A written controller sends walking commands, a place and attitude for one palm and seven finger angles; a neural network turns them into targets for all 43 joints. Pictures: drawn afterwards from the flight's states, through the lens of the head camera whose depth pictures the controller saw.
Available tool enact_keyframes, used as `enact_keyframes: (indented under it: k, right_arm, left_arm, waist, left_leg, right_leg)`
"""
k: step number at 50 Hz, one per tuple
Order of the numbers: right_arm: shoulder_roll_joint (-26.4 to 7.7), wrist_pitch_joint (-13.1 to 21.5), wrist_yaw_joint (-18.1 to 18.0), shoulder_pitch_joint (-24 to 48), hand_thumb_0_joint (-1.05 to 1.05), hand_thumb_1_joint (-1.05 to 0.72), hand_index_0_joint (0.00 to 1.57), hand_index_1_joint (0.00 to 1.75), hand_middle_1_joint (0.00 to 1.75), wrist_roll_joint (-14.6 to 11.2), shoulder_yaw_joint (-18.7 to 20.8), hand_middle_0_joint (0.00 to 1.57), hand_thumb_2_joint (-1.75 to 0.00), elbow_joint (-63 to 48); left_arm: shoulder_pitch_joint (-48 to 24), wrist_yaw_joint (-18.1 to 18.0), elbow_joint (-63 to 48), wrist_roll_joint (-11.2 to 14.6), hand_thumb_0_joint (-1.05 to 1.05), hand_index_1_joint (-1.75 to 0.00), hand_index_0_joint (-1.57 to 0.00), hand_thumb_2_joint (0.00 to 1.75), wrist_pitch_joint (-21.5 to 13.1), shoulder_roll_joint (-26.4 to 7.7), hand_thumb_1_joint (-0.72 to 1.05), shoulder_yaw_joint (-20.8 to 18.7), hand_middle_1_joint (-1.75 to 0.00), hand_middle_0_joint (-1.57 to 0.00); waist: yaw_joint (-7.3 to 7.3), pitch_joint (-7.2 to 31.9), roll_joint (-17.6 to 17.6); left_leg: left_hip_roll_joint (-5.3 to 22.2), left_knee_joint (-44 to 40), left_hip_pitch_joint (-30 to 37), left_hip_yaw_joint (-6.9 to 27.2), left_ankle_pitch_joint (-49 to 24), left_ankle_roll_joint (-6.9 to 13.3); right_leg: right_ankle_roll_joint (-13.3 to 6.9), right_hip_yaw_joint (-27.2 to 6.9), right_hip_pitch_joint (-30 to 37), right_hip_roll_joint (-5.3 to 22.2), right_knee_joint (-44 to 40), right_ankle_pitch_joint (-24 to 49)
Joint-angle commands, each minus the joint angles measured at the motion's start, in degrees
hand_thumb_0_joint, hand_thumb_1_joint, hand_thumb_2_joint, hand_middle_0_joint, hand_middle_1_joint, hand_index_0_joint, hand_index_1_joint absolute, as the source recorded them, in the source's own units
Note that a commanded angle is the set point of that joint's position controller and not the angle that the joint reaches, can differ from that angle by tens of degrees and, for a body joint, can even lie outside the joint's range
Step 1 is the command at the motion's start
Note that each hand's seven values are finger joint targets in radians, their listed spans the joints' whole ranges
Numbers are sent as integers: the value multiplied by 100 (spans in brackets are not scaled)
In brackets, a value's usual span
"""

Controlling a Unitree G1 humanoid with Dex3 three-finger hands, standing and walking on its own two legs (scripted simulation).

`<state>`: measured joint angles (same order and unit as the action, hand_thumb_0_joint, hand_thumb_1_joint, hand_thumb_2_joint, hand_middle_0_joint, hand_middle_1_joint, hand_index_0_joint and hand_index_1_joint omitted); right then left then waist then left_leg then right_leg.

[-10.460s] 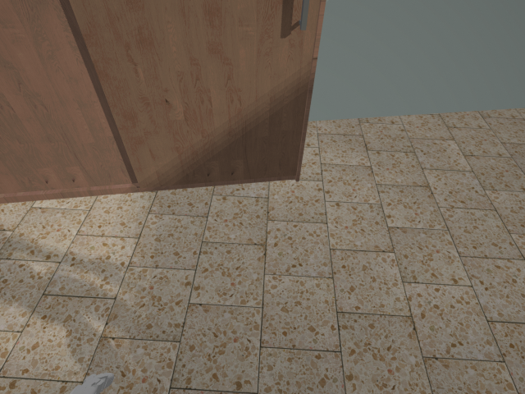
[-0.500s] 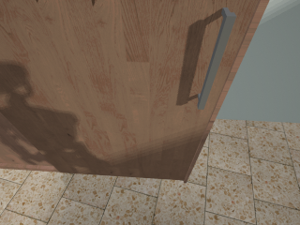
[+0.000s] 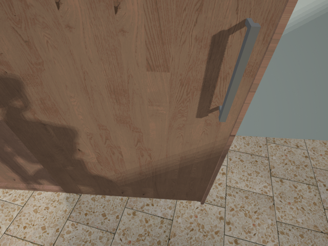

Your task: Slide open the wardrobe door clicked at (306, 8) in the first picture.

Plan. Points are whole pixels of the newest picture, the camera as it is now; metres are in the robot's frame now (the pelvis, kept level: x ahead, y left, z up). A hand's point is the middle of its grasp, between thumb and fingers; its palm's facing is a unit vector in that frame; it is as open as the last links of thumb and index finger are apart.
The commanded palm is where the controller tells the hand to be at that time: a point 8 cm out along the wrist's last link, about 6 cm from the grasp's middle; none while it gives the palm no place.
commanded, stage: come to a stop and stand still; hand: right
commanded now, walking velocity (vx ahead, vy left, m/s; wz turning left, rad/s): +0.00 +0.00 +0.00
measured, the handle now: (233, 77) +0.48 -0.14 +0.18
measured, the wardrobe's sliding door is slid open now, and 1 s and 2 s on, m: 0.00 0.00 0.00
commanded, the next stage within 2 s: look again from close up in 0.14 s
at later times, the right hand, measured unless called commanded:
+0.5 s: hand out of the picture +0.01 -0.21 -0.18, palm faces +0.03 +0.98 -0.21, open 7.4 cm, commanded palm none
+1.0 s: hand out of the picture -0.07 -0.23 -0.18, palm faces +0.00 +0.98 -0.20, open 7.4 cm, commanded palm none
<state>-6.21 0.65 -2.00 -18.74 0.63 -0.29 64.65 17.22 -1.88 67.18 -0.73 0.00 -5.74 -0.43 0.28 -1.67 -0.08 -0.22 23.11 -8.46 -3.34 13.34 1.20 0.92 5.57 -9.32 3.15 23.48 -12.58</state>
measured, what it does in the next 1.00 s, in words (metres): shifts its weight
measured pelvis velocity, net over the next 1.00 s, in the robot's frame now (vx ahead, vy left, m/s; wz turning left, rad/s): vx -0.05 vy -0.05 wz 0.00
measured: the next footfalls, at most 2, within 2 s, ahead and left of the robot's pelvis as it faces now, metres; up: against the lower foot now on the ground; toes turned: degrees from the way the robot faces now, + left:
none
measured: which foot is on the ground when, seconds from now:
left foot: down 0.00-1.00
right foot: down 0.00-1.00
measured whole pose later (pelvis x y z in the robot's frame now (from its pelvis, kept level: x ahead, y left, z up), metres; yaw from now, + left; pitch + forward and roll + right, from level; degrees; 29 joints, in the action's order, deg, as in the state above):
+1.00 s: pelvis -0.05 -0.05 -0.01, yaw +0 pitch -2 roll +1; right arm -9.5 -0.4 -1.8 -21.2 1.6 -0.3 59.5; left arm 18.1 -0.5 60.5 -0.9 0.7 -9.6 -1.3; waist 0.5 -2.0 -0.2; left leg 3.4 27.9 -15.1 -1.6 11.5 -2.0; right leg -3.6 7.1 -16.0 -0.1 28.8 -11.6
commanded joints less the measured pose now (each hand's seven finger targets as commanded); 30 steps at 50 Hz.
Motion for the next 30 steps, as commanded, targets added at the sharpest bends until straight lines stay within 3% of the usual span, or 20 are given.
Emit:
enact_keyframes:
  k: [1, 2, 3, 4, 5, 7, 8, 10, 12, 15, 17, 21, 30]
  right_arm:
    - [-521, 79, -65, -445, 0, -90, 20, 30, 30, 3, 99, 20, -90, -139]
    - [-1417, 203, -60, -262, 0, -90, 20, 30, 30, 113, 54, 20, -90, -485]
    - [-980, 165, -79, -352, 0, -90, 20, 30, 30, 34, 165, 20, -90, -493]
    - [-842, 163, -97, -430, 0, -90, 20, 30, 30, 36, 159, 20, -90, -453]
    - [-829, 158, -88, -452, 0, -90, 20, 30, 30, 27, 107, 20, -90, -471]
    - [-816, 162, -78, -380, 0, -90, 20, 30, 30, 67, 92, 20, -90, -578]
    - [-817, 160, -81, -299, 0, -90, 20, 30, 30, 68, 115, 20, -90, -574]
    - [-849, 155, -85, -248, 0, -90, 20, 30, 30, 68, 127, 20, -90, -621]
    - [-812, 159, -97, -377, 0, -90, 20, 30, 30, 65, 96, 20, -90, -646]
    - [-931, 120, -98, -416, 0, -90, 20, 30, 30, 51, 136, 20, -90, -679]
    - [-895, 97, -105, -446, 0, -90, 20, 30, 30, 53, 105, 20, -90, -738]
    - [-994, 43, -91, -300, 0, -90, 20, 30, 30, 55, 132, 20, -90, -854]
    - [-1038, 1, -55, -241, 0, -90, 20, 30, 30, 82, 133, 20, -90, -994]
  left_arm:
    - [447, -14, -91, 21, 0, -30, -20, 90, -60, -478, 90, -85, -30, -20]
    - [161, 65, -730, -69, 0, -30, -20, 90, -118, -1045, 90, -130, -30, -20]
    - [220, 10, -832, -73, 0, -30, -20, 90, -225, -928, 90, -246, -30, -20]
    - [222, -27, -766, -70, 0, -30, -20, 90, -232, -718, 90, -226, -30, -20]
    - [290, -36, -768, -44, 0, -30, -20, 90, -204, -666, 90, -197, -30, -20]
    - [371, 3, -877, -57, 0, -30, -20, 90, -133, -624, 90, -172, -30, -20]
    - [373, 13, -868, -50, 0, -30, -20, 90, -112, -615, 90, -190, -30, -20]
    - [431, 19, -884, -32, 0, -30, -20, 90, -119, -675, 90, -195, -30, -20]
    - [416, 21, -869, -24, 0, -30, -20, 90, -153, -707, 90, -160, -30, -20]
    - [307, -10, -927, -10, 0, -30, -20, 90, -162, -867, 90, -186, -30, -20]
    - [252, 0, -956, -10, 0, -30, -20, 90, -156, -872, 90, -163, -30, -20]
    - [115, 23, -1056, -10, 0, -30, -20, 90, -125, -1000, 90, -185, -30, -20]
    - [14, 92, -1160, -17, 0, -30, -20, 90, -78, -1129, 90, -211, -30, -20]
  waist:
    - [8, -359, 99]
    - [116, -807, 172]
    - [21, 151, -261]
    - [23, 526, -277]
    - [30, 630, -187]
    - [59, 370, 455]
    - [102, 65, 550]
    - [121, -265, 311]
    - [29, -184, 108]
    - [-1, -236, -212]
    - [-53, -252, -103]
    - [-10, -439, -134]
    - [7, -497, -40]
  left_leg:
    - [649, -634, -479, 642, -362, 4]
    - [511, -296, -679, 586, -870, 78]
    - [736, 60, -446, 618, -423, 127]
    - [751, 85, -336, 701, -701, 192]
    - [793, -35, -297, 747, -551, 201]
    - [845, -234, -507, 908, -222, 222]
    - [865, -333, -746, 886, 99, 216]
    - [759, -203, -946, 781, -117, 199]
    - [639, 90, -684, 645, -941, 159]
    - [613, 306, -607, 551, -1251, 110]
    - [592, 295, -536, 546, -1224, 86]
    - [570, 183, -737, 567, -435, 39]
    - [547, -28, -829, 538, 400, -21]
  right_leg:
    - [-107, -404, 3, 363, -409, 345]
    - [-133, -728, -107, 117, -177, 846]
    - [-195, -618, -42, 348, 207, 606]
    - [-227, -595, -45, 321, 376, 609]
    - [-211, -561, -61, 271, 501, 405]
    - [-190, -458, -313, 147, 629, 78]
    - [-174, -441, -416, 134, 632, -18]
    - [-185, -475, -456, 186, 501, 203]
    - [-236, -524, -423, 283, 411, 763]
    - [-239, -540, -452, 326, 367, 1101]
    - [-264, -532, -478, 352, 320, 1189]
    - [-263, -597, -597, 341, 62, 377]
    - [-292, -798, -829, 381, -441, -1004]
